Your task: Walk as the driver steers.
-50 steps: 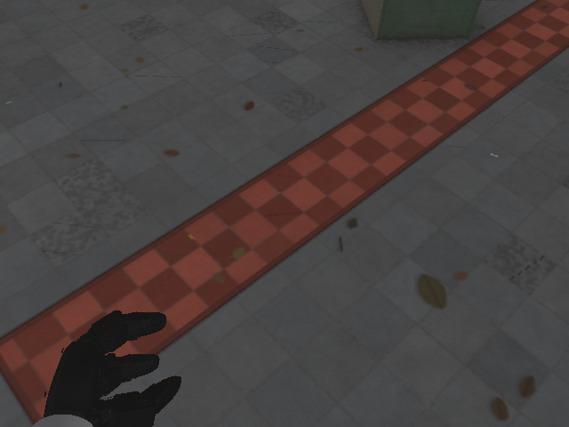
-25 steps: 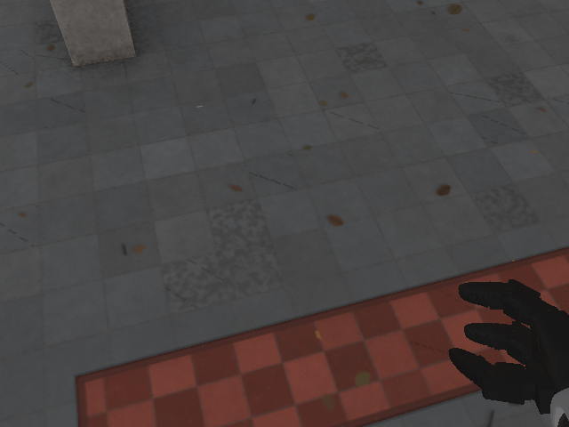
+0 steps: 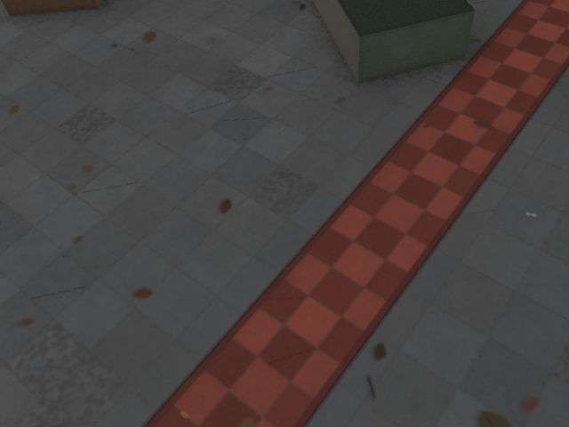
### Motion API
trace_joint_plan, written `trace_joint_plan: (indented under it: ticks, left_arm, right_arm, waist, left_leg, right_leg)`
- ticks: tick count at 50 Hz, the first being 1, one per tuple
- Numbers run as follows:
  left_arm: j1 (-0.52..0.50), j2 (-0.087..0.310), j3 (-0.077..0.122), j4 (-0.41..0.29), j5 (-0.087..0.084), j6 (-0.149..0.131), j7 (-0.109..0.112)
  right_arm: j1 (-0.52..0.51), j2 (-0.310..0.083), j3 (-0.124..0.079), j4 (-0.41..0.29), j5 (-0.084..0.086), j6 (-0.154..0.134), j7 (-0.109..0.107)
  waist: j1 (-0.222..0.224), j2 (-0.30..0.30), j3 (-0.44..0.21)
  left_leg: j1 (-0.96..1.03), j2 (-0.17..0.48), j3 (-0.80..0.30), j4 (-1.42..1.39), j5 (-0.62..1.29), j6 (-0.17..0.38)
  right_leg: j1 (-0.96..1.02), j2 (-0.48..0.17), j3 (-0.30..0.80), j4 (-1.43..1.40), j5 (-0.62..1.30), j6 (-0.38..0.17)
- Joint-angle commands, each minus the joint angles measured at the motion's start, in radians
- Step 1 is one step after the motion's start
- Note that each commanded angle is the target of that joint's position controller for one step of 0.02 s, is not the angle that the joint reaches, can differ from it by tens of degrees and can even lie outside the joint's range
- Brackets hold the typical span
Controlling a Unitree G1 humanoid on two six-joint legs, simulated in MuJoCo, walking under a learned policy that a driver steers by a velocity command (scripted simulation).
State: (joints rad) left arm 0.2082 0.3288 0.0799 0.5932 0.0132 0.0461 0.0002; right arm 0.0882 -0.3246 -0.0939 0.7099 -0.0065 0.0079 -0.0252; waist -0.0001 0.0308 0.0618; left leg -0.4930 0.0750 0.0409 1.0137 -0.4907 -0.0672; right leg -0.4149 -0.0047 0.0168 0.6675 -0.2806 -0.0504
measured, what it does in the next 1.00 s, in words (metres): walks ahead, turning right: left foot, then right foot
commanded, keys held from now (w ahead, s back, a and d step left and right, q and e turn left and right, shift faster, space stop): e+shift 0.32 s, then shift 0.10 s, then w+shift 0.30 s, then w+q+shift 0.28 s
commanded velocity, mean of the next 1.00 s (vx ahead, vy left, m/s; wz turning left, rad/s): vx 0.37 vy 0.00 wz -0.41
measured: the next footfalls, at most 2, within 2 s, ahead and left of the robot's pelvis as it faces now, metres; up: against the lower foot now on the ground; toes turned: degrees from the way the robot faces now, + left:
left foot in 0.42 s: +0.12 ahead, +0.10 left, +0.00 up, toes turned -32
right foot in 0.88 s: +0.07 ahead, -0.21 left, +0.00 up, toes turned -24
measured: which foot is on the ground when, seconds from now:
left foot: up 0.00-0.40, down 0.42-0.86, up 0.88-1.00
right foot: down 0.00-0.42, up 0.44-0.86, down 0.88-1.00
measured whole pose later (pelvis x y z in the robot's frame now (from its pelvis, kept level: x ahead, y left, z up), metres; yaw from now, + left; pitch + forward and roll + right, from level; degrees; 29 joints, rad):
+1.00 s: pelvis +0.12 -0.11 +0.01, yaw -20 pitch +3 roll +0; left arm 0.30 0.26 0.03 0.64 0.00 -0.11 -0.02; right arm 0.36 -0.29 -0.04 0.71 0.05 -0.05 0.02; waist 0.00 0.04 -0.04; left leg -0.58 0.05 -0.07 1.22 -0.27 0.03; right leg -0.21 -0.02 -0.07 0.50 -0.34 0.00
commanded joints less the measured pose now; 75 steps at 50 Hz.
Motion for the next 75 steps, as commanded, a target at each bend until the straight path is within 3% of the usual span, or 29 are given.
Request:
trace_joint_plan:
  ticks: [1,4,9,20,21,22,23,25,28,33,38,41,43,44,45,46,49,55,60,63,64,66,67,68,69,70,71,72,75]
  left_arm:
    - [-0.002,0.196,0.055,-0.081,-0.023,-0.031,0.015]
    - [-0.048,0.152,0.034,-0.108,-0.017,-0.016,0.037]
    - [-0.027,0.174,0.045,-0.111,-0.026,-0.009,0.05]
    - [-0.078,0.156,0.044,-0.121,-0.037,0.014,0.03]
    - [-0.052,0.133,0.035,-0.112,-0.038,0.014,0.028]
    - [0.01,0.084,0.015,-0.097,-0.027,0.013,0.023]
    - [-0.021,0.115,0.024,-0.121,-0.043,0.0,0.024]
    - [-0.016,0.17,0.034,-0.09,-0.022,-0.027,0.02]
    - [-0.003,0.095,0.009,-0.051,-0.012,-0.056,0.004]
    - [-0.102,0.048,-0.016,-0.084,-0.028,-0.103,0.005]
    - [-0.124,0.021,-0.032,-0.086,-0.044,-0.139,-0.009]
    - [-0.058,0.042,-0.026,-0.076,-0.062,-0.158,-0.018]
    - [0.156,0.09,0.003,-0.012,-0.063,-0.157,-0.005]
    - [0.342,0.161,0.022,0.016,-0.041,-0.148,0.006]
    - [0.353,0.244,0.042,0.017,-0.011,-0.143,-0.005]
    - [0.313,0.188,0.029,0.014,-0.009,-0.155,-0.011]
    - [0.183,0.057,-0.012,0.027,-0.006,-0.159,-0.015]
    - [0.146,0.015,-0.019,0.1,0.011,-0.171,0.002]
    - [0.213,0.066,-0.014,0.167,0.007,-0.162,0.022]
    - [0.226,0.166,0.004,0.181,0.007,-0.139,0.044]
    - [0.212,0.198,0.013,0.177,0.004,-0.126,0.054]
    - [0.114,0.237,0.028,0.133,-0.003,-0.111,0.05]
    - [0.062,0.207,0.022,0.11,-0.018,-0.125,0.037]
    - [0.06,0.004,-0.034,0.071,0.011,-0.17,0.017]
    - [0.187,-0.029,-0.063,-0.01,-0.035,-0.222,0.0]
    - [0.017,0.081,-0.046,-0.038,-0.054,-0.248,-0.002]
    - [-0.026,0.085,-0.041,-0.061,-0.068,-0.249,0.0]
    - [-0.003,0.067,-0.042,-0.032,-0.042,-0.234,0.008]
    - [0.053,0.086,-0.027,-0.005,-0.01,-0.185,0.009]
  right_arm:
    - [-0.061,-0.088,-0.023,-0.095,-0.005,-0.013,-0.028]
    - [-0.016,-0.074,-0.022,-0.073,-0.009,-0.023,-0.018]
    - [-0.045,-0.047,-0.008,-0.071,0.006,-0.029,-0.008]
    - [0.038,-0.078,-0.021,-0.034,0.012,-0.051,0.026]
    - [0.041,-0.093,-0.025,-0.034,0.005,-0.048,0.025]
    - [0.056,-0.126,-0.025,-0.05,-0.011,-0.04,0.021]
    - [0.084,-0.173,-0.034,-0.044,-0.036,-0.038,0.022]
    - [0.041,-0.123,-0.02,-0.065,-0.005,-0.057,0.012]
    - [0.147,-0.105,-0.002,-0.037,0.015,-0.07,-0.001]
    - [0.244,-0.118,0.006,-0.031,0.011,-0.086,0.006]
    - [0.26,-0.161,0.007,-0.032,0.039,-0.083,0.02]
    - [0.241,-0.15,0.015,-0.038,0.054,-0.071,0.027]
    - [0.208,-0.058,0.044,-0.064,0.038,-0.076,0.034]
    - [0.188,0.048,0.073,-0.095,0.017,-0.089,0.042]
    - [0.222,0.049,0.073,-0.152,0.06,-0.115,0.035]
    - [0.18,-0.024,0.056,-0.154,0.08,-0.115,0.031]
    - [0.148,-0.034,0.042,-0.13,0.051,-0.082,0.044]
    - [0.104,-0.005,0.038,-0.122,0.055,-0.038,0.059]
    - [-0.067,0.017,0.052,-0.173,0.052,-0.055,0.104]
    - [-0.104,-0.012,0.041,-0.207,0.061,-0.062,0.123]
    - [-0.041,-0.039,0.028,-0.202,0.066,-0.055,0.121]
    - [0.32,-0.166,-0.033,-0.121,0.065,-0.028,0.105]
    - [0.522,-0.216,-0.065,-0.053,0.057,-0.016,0.082]
    - [0.49,-0.257,-0.066,-0.036,0.046,-0.005,0.062]
    - [0.376,-0.223,-0.033,-0.11,0.006,-0.039,0.063]
    - [0.402,-0.146,-0.029,-0.126,0.01,-0.056,0.061]
    - [0.369,-0.134,-0.022,-0.109,0.007,-0.077,0.066]
    - [0.297,-0.105,-0.011,-0.116,0.011,-0.092,0.07]
    - [0.185,-0.084,-0.001,-0.131,0.015,-0.095,0.05]
  waist:
    - [0.013,-0.154,-0.13]
    - [-0.013,-0.161,-0.186]
    - [0.008,-0.157,-0.19]
    - [-0.004,-0.202,-0.192]
    - [0.002,-0.15,-0.197]
    - [0.022,0.04,-0.241]
    - [0.006,0.253,-0.147]
    - [0.013,0.179,-0.069]
    - [-0.028,0.084,-0.045]
    - [-0.078,0.127,-0.009]
    - [-0.074,0.16,0.005]
    - [0.002,0.134,0.009]
    - [0.12,0.066,-0.094]
    - [0.193,-0.145,-0.226]
    - [0.147,-0.358,-0.249]
    - [0.15,-0.251,-0.172]
    - [0.072,-0.183,-0.016]
    - [0.016,-0.112,0.087]
    - [0.056,-0.058,0.146]
    - [0.014,-0.134,0.077]
    - [-0.04,-0.185,0.03]
    - [-0.23,-0.221,-0.145]
    - [-0.314,-0.123,-0.2]
    - [-0.195,0.28,-0.135]
    - [-0.062,0.279,-0.38]
    - [-0.14,0.066,-0.302]
    - [-0.066,-0.078,-0.127]
    - [-0.006,-0.175,-0.071]
    - [0.076,-0.091,0.026]
  left_leg:
    - [-0.265,-0.04,-0.134,0.154,0.069,0.028]
    - [-0.166,-0.086,-0.134,0.125,0.173,0.011]
    - [-0.147,-0.139,-0.18,-0.115,0.189,-0.01]
    - [0.233,-0.134,-0.162,-0.58,0.287,0.045]
    - [0.323,-0.071,-0.189,-0.647,0.364,0.07]
    - [0.457,0.108,-0.37,-0.706,0.265,0.153]
    - [0.386,0.224,-0.598,-0.817,-0.023,0.277]
    - [0.349,0.23,-0.611,-0.843,-0.264,0.273]
    - [0.41,0.165,-0.49,-0.851,-0.189,0.229]
    - [0.383,0.137,-0.393,-0.887,-0.083,0.249]
    - [0.208,0.124,-0.322,-0.871,0.047,0.254]
    - [0.133,0.136,-0.373,-0.796,0.028,0.248]
    - [-0.049,0.043,-0.314,-0.57,0.075,0.188]
    - [-0.212,-0.055,-0.195,-0.163,0.021,0.132]
    - [-0.459,-0.086,-0.157,0.091,-0.001,0.111]
    - [-0.545,-0.017,-0.194,0.257,0.068,0.109]
    - [-0.541,0.048,-0.175,0.3,0.271,0.098]
    - [-0.459,0.029,-0.15,0.233,0.499,0.078]
    - [-0.377,-0.002,0.015,-0.085,0.587,0.144]
    - [-0.154,-0.106,0.158,-0.211,0.507,0.203]
    - [-0.079,-0.137,0.174,-0.21,0.446,0.218]
    - [0.338,-0.166,0.129,-0.218,0.347,0.282]
    - [0.679,-0.137,0.01,-0.369,0.413,0.319]
    - [0.857,-0.03,-0.223,-0.339,0.527,0.386]
    - [0.975,0.161,-0.834,-0.586,-0.039,0.591]
    - [0.867,0.171,-0.91,-0.763,-0.215,0.52]
    - [0.673,0.165,-0.873,-0.822,-0.186,0.477]
    - [0.515,0.125,-0.783,-0.812,-0.087,0.44]
    - [0.219,0.001,-0.583,-0.837,0.074,0.423]
  right_leg:
    - [0.258,-0.236,0.405,-0.339,0.209,-0.172]
    - [0.222,-0.171,0.361,-0.311,0.288,-0.146]
    - [0.277,-0.143,0.463,-0.3,0.218,-0.149]
    - [0.201,-0.056,0.597,-0.23,0.207,-0.104]
    - [0.147,-0.014,0.56,-0.179,0.104,-0.072]
    - [0.013,0.081,0.434,-0.011,-0.288,-0.026]
    - [-0.175,0.199,0.228,0.198,-0.32,0.014]
    - [-0.288,0.082,0.197,0.397,-0.142,0.051]
    - [-0.356,0.046,0.113,0.507,-0.026,0.079]
    - [-0.343,-0.028,0.009,0.321,0.078,0.098]
    - [-0.032,-0.002,-0.041,-0.019,0.049,0.092]
    - [0.155,-0.004,-0.023,-0.181,0.077,0.058]
    - [0.518,-0.052,0.011,-0.208,0.071,0.037]
    - [0.753,-0.254,0.248,-0.248,-0.114,0.006]
    - [0.769,-0.442,0.625,-0.369,-0.441,-0.117]
    - [0.693,-0.44,0.661,-0.414,-0.566,-0.139]
    - [0.491,-0.315,0.321,-0.449,-0.258,-0.088]
    - [0.339,-0.223,-0.061,-0.537,0.165,-0.017]
    - [0.42,-0.219,-0.227,-0.557,0.435,0.044]
    - [0.499,-0.232,-0.289,-0.415,1.169,0.069]
    - [0.536,-0.252,-0.29,-0.313,1.39,0.063]
    - [0.436,-0.273,-0.255,0.094,1.554,0.021]
    - [0.202,-0.184,-0.242,0.445,1.114,0.021]
    - [-0.195,0.052,-0.18,0.945,-0.229,0.052]
    - [-0.441,0.082,0.108,1.078,-0.28,0.033]
    - [-0.456,0.029,0.159,0.977,-0.17,-0.003]
    - [-0.454,0.002,0.145,0.842,-0.104,-0.011]
    - [-0.371,-0.05,0.154,0.747,-0.061,-0.001]
    - [-0.239,-0.096,0.145,0.564,-0.013,0.073]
